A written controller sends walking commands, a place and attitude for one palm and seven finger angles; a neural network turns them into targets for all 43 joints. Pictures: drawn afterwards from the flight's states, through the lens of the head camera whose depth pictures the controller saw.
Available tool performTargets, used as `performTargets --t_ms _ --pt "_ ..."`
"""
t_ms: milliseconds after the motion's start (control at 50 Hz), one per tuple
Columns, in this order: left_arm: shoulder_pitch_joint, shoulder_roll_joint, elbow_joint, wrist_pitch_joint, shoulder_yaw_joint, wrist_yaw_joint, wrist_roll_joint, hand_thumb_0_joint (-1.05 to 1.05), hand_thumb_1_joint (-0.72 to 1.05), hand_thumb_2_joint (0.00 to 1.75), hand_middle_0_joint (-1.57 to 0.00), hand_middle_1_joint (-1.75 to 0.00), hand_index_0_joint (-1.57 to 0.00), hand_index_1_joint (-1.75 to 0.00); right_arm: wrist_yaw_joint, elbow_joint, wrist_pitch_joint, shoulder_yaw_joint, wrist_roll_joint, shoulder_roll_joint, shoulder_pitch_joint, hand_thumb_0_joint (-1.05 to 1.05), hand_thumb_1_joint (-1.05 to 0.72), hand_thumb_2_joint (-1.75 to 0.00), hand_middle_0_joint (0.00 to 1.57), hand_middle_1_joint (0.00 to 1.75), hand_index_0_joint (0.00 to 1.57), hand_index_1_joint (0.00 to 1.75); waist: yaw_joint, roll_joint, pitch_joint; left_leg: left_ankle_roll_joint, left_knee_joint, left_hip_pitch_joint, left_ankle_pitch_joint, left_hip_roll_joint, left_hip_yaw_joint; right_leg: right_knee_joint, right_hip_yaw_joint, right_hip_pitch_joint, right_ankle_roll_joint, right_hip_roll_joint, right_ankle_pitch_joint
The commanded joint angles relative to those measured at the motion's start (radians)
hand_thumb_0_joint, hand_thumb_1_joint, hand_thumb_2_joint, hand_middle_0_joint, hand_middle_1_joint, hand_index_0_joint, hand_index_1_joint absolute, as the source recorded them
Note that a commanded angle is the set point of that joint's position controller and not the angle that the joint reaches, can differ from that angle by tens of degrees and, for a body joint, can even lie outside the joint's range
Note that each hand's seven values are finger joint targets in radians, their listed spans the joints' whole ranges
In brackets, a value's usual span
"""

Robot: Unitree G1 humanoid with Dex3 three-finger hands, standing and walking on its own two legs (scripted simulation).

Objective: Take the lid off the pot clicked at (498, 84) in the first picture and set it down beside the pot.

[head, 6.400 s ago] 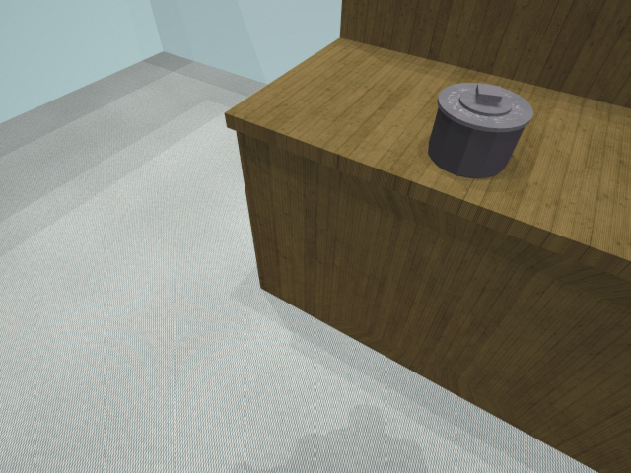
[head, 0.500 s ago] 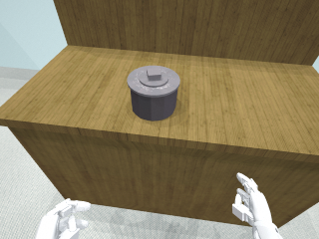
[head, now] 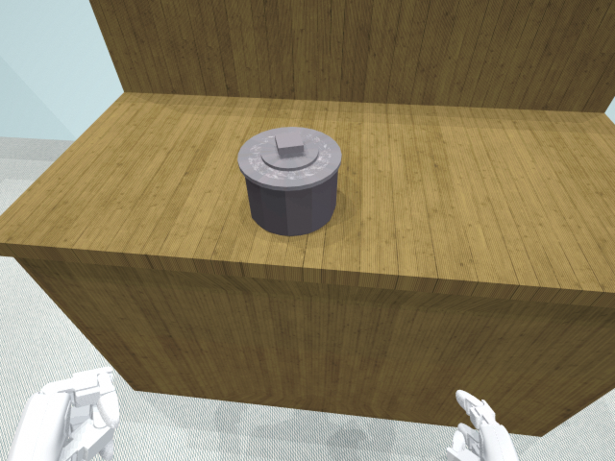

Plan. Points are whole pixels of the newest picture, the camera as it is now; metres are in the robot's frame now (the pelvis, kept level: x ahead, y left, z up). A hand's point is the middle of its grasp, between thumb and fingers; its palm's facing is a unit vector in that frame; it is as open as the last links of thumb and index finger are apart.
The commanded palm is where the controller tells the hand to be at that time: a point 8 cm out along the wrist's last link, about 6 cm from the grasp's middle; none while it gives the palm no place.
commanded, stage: raise the hand higher, near the body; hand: left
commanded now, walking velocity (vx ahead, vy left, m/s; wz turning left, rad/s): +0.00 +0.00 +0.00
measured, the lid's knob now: (289, 143) +0.56 +0.10 +0.14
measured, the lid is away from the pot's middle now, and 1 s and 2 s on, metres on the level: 0.00 0.00 0.00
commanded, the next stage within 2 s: reach forward and open the fingers in 0.58 s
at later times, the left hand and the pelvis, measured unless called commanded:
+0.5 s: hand (95, 365) +0.17 +0.24 +0.12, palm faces +0.33 -0.86 -0.39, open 3.1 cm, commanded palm +0.12 +0.28 +0.15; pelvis +0.01 +0.01 +0.00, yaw +0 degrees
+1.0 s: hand (68, 339) +0.19 +0.27 +0.14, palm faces +0.13 -0.12 -0.98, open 3.0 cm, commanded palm +0.16 +0.26 +0.19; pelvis -0.01 +0.00 -0.01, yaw +0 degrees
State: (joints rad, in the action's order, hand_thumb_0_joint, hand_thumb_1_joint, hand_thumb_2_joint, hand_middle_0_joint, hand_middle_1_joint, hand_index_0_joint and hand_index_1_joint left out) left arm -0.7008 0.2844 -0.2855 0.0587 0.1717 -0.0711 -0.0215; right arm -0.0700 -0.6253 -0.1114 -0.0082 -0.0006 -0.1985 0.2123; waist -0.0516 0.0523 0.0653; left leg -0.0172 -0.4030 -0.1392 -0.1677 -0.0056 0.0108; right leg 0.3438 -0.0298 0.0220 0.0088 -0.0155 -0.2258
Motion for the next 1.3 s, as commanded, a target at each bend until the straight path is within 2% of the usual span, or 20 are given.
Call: performTargets --t_ms 0,100,120,180,300,660,680,700,720,740,780,820,860,880,920,1000,1080,1120,1180,1280 --pt "0.009 0.168 -0.281 0.078 0.133 -0.027 -0.008 0.00 0.90 0.90 -1.30 -1.50 -1.30 -1.50 -0.011 0.199 -0.077 0.041 -0.005 -0.104 -0.184 0.00 -0.90 -0.90 0.20 0.30 0.20 0.30 -0.021 -0.010 -0.086 -0.012 0.044 0.127 0.069 0.006 -0.001 -0.102 -0.003 0.140 0.005 0.008 0.039" --pt "0.005 0.110 -0.262 0.075 0.079 -0.014 -0.008 0.00 0.90 0.90 -1.30 -1.50 -1.30 -1.50 0.001 0.192 -0.076 0.045 -0.002 -0.114 -0.174 0.00 -0.90 -0.90 0.20 0.30 0.20 0.30 -0.011 -0.017 -0.048 -0.010 0.056 0.136 0.078 -0.001 -0.005 -0.100 -0.014 0.157 0.004 0.001 0.054" --pt "0.016 0.127 -0.262 0.075 0.097 -0.014 -0.011 0.00 0.90 0.90 -1.30 -1.50 -1.30 -1.50 -0.001 0.192 -0.073 0.047 -0.002 -0.115 -0.181 0.00 -0.90 -0.90 0.20 0.30 0.20 0.30 -0.016 -0.044 -0.032 -0.012 0.058 0.128 0.078 -0.001 -0.004 -0.104 -0.014 0.157 0.003 0.000 0.058" --pt "0.048 0.193 -0.319 0.082 0.169 -0.026 -0.012 0.00 0.90 0.90 -1.30 -1.50 -1.30 -1.50 0.000 0.195 -0.071 0.043 -0.003 -0.116 -0.182 0.00 -0.90 -0.90 0.20 0.30 0.20 0.30 -0.025 0.021 -0.053 -0.003 0.055 0.131 0.091 0.002 -0.007 -0.105 -0.002 0.139 0.008 -0.005 0.071" --pt "0.048 0.131 -0.336 0.077 0.116 -0.017 -0.015 0.00 0.90 0.90 -1.30 -1.50 -1.30 -1.50 0.012 0.201 -0.062 0.032 -0.007 -0.107 -0.175 0.00 -0.90 -0.90 0.20 0.30 0.20 0.30 -0.019 0.021 -0.071 -0.002 0.050 0.146 0.156 -0.004 -0.014 -0.081 -0.011 0.119 0.010 -0.003 0.132" --pt "0.220 0.203 -0.425 0.109 0.202 -0.031 -0.031 0.00 0.90 0.90 -1.30 -1.50 -1.30 -1.50 0.009 0.197 -0.055 0.024 -0.010 -0.115 -0.188 0.00 -0.90 -0.90 0.20 0.30 0.20 0.30 -0.025 -0.002 -0.088 0.001 0.054 0.159 0.122 -0.013 -0.017 -0.096 0.002 0.117 0.007 -0.001 0.104" --pt "0.231 0.367 -0.454 -0.002 0.128 -0.067 0.352 0.00 0.87 0.92 -1.29 -1.46 -1.29 -1.46 0.024 0.215 0.009 0.005 -0.020 -0.185 -0.218 0.00 -0.90 -0.90 0.20 0.30 0.20 0.30 -0.013 0.060 -0.064 0.001 0.009 0.010 0.138 0.011 0.009 0.003 0.007 0.187 0.004 -0.020 0.123" --pt "0.314 0.293 -0.570 -0.050 0.106 -0.089 0.363 0.00 0.84 0.94 -1.28 -1.43 -1.28 -1.43 0.042 0.268 0.037 0.009 -0.018 -0.154 -0.233 0.00 -0.90 -0.90 0.20 0.30 0.20 0.30 -0.024 0.126 -0.105 0.009 0.011 -0.020 0.152 0.006 0.001 0.044 -0.037 0.171 0.017 -0.004 0.101" --pt "0.293 0.282 -0.532 -0.071 0.107 -0.098 0.367 0.00 0.80 0.96 -1.27 -1.39 -1.27 -1.39 0.047 0.250 0.048 0.016 -0.018 -0.150 -0.210 0.00 -0.90 -0.90 0.20 0.30 0.20 0.30 -0.027 0.119 -0.103 0.007 0.007 -0.016 0.165 0.002 -0.001 0.051 -0.045 0.174 0.022 -0.005 0.095" --pt "0.240 0.336 -0.515 -0.103 0.137 -0.111 0.459 0.00 0.77 0.98 -1.26 -1.36 -1.26 -1.36 0.052 0.245 0.068 0.029 -0.017 -0.167 -0.203 0.00 -0.90 -0.90 0.20 0.30 0.20 0.30 -0.053 0.153 -0.145 0.011 0.003 -0.006 0.146 -0.004 0.001 0.058 -0.023 0.170 0.026 -0.014 0.077" --pt "0.124 0.400 -0.494 -0.181 0.191 -0.105 0.551 0.00 0.71 1.03 -1.24 -1.29 -1.24 -1.29 0.061 0.273 0.126 0.030 -0.001 -0.172 -0.254 0.00 -0.90 -0.90 0.20 0.30 0.20 0.30 -0.076 0.107 -0.195 0.012 -0.019 -0.035 0.144 0.001 0.014 0.067 0.006 0.145 0.035 -0.030 0.083" --pt "0.251 0.420 -0.477 -0.210 0.152 -0.081 0.641 0.00 0.64 1.07 -1.22 -1.22 -1.22 -1.22 0.060 0.277 0.169 0.028 0.002 -0.175 -0.274 0.00 -0.90 -0.90 0.20 0.30 0.20 0.30 -0.053 -0.013 -0.192 0.005 -0.040 -0.051 0.110 0.014 0.023 0.070 0.015 0.179 0.028 -0.021 0.048" --pt "0.329 0.447 -0.408 -0.223 0.129 -0.047 0.702 0.00 0.57 1.11 -1.20 -1.15 -1.20 -1.15 0.054 0.260 0.180 0.032 0.011 -0.178 -0.292 0.00 -0.90 -0.90 0.20 0.30 0.20 0.30 -0.037 -0.047 -0.171 -0.005 -0.040 -0.044 0.051 0.016 0.014 0.047 0.024 0.216 0.017 -0.014 -0.017" --pt "0.331 0.444 -0.392 -0.232 0.117 -0.023 0.712 0.00 0.54 1.13 -1.20 -1.11 -1.20 -1.11 0.056 0.275 0.173 0.028 0.027 -0.168 -0.331 0.00 -0.90 -0.90 0.20 0.30 0.20 0.30 -0.037 -0.035 -0.176 -0.005 -0.042 -0.036 0.033 0.021 0.012 0.036 0.035 0.219 0.017 -0.018 -0.032" --pt "0.378 0.526 -0.323 -0.228 0.145 0.024 0.744 0.00 0.48 1.17 -1.18 -1.04 -1.18 -1.04 0.041 0.245 0.175 0.033 0.031 -0.179 -0.303 0.00 -0.90 -0.90 0.20 0.30 0.20 0.30 -0.041 -0.055 -0.205 -0.014 -0.042 -0.025 0.039 0.024 0.010 0.041 0.029 0.195 0.005 -0.002 -0.010" --pt "0.557 0.559 -0.327 -0.201 0.094 0.122 0.736 0.00 0.35 1.26 -1.14 -0.90 -1.14 -0.90 0.028 0.239 0.142 0.021 0.037 -0.174 -0.320 0.00 -0.90 -0.90 0.20 0.30 0.20 0.30 -0.026 -0.010 -0.225 -0.022 -0.037 0.019 0.048 0.035 -0.004 0.026 0.022 0.191 -0.006 0.004 0.016" --pt "0.640 0.602 -0.261 -0.187 0.106 0.205 0.731 0.00 0.22 1.34 -1.10 -0.76 -1.10 -0.76 0.023 0.230 0.117 0.014 0.041 -0.169 -0.350 0.00 -0.90 -0.90 0.20 0.30 0.20 0.30 -0.022 0.014 -0.132 -0.019 -0.015 0.025 0.054 0.036 -0.013 -0.002 0.018 0.211 -0.004 -0.009 0.035" --pt "0.692 0.671 -0.180 -0.179 0.147 0.243 0.740 0.00 0.15 1.38 -1.08 -0.68 -1.08 -0.68 0.017 0.203 0.128 0.008 0.034 -0.180 -0.322 0.00 -0.90 -0.90 0.20 0.30 0.20 0.30 -0.029 -0.003 -0.124 -0.018 -0.001 0.016 0.065 0.038 -0.005 -0.002 0.012 0.185 -0.006 -0.001 0.044" --pt "0.778 0.653 -0.172 -0.175 0.113 0.289 0.744 0.00 0.06 1.45 -1.04 -0.58 -1.04 -0.58 0.023 0.222 0.125 0.002 0.039 -0.172 -0.354 0.00 -0.90 -0.90 0.20 0.30 0.20 0.30 -0.024 0.055 -0.125 -0.013 0.012 0.025 0.036 0.041 -0.004 -0.018 0.018 0.192 -0.003 -0.012 0.006" --pt "0.832 0.638 -0.184 -0.159 0.076 0.351 0.733 0.00 -0.10 1.55 -0.98 -0.40 -0.98 -0.40 0.035 0.239 0.110 0.005 0.032 -0.173 -0.349 0.00 -0.90 -0.90 0.20 0.30 0.20 0.30 -0.032 0.054 -0.219 -0.018 0.016 0.076 0.069 0.052 -0.008 -0.015 0.015 0.155 -0.003 -0.020 0.038"
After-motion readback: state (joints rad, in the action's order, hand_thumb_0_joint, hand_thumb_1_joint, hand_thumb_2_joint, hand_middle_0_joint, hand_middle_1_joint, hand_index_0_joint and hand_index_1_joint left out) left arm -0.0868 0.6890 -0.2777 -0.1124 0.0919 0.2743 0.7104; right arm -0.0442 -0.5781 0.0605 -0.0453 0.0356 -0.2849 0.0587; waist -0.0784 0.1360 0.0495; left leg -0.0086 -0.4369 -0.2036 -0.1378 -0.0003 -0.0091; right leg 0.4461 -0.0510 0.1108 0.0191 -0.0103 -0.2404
